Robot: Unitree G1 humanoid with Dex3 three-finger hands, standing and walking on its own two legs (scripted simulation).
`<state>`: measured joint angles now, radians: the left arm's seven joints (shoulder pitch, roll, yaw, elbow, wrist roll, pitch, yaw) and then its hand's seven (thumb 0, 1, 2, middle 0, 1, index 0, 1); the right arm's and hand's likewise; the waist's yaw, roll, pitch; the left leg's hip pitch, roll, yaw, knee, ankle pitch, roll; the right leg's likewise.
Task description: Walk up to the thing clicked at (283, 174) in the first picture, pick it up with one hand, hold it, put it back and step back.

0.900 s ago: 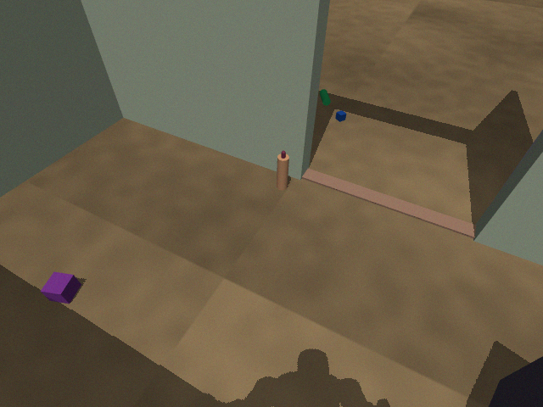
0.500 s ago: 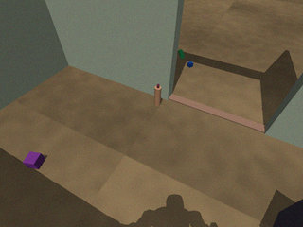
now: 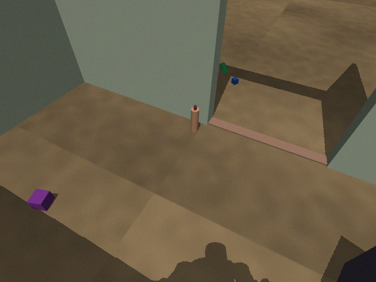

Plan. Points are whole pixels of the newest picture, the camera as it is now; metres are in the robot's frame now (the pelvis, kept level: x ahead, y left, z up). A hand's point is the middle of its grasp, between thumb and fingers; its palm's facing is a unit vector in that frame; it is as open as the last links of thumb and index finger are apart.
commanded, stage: stand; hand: left
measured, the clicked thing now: (194, 118) +1.38 -0.03 -0.66
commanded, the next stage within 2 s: walk up in 0.22 s
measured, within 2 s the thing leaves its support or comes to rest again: neither
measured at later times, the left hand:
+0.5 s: hand out of the picture +0.14 +0.24 -0.14, palm faces -0.12 -0.91 -0.40, open 7.4 cm
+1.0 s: hand (123, 229) +0.32 +0.20 -0.18, palm faces -0.15 -0.93 -0.33, open 7.4 cm
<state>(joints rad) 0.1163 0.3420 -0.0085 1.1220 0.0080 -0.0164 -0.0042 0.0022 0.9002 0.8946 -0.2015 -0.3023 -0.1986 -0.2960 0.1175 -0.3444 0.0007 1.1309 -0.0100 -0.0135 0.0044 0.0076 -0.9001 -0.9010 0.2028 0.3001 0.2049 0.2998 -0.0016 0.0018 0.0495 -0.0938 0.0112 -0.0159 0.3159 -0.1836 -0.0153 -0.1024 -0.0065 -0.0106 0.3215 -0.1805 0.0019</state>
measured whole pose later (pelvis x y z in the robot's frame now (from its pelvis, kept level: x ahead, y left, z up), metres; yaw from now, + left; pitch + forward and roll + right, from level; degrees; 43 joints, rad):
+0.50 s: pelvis +0.05 -0.05 -0.02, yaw -6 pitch -2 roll +2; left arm 0.22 0.45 0.08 0.99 0.03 -0.02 -0.10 0.00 0.90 0.89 -0.20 -0.30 -0.20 -0.30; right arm 0.27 -0.43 -0.09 1.02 -0.06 -0.05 0.05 0.01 -0.90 -0.90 0.21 0.30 0.21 0.30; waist -0.01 0.00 0.04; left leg -0.03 0.07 0.06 0.41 -0.35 -0.01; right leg -0.36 -0.08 0.01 0.63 -0.35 -0.01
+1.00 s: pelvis +0.27 -0.07 -0.03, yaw -9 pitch -2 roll +0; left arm 0.36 0.43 0.05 0.91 0.00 -0.07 -0.05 0.00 0.90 0.89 -0.20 -0.30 -0.20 -0.30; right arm 0.20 -0.39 -0.08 0.90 -0.05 -0.06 0.08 0.01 -0.90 -0.90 0.20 0.30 0.20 0.30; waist 0.04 -0.06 0.08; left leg -0.40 0.06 0.08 0.62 -0.18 0.00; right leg -0.08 -0.05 0.02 0.67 -0.47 -0.02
